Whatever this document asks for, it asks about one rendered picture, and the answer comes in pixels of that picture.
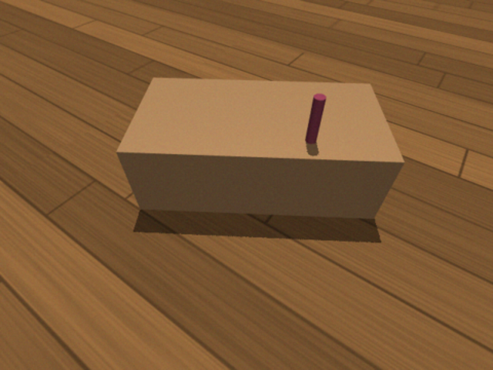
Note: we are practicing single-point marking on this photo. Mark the can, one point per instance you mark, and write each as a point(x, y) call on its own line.
point(315, 118)

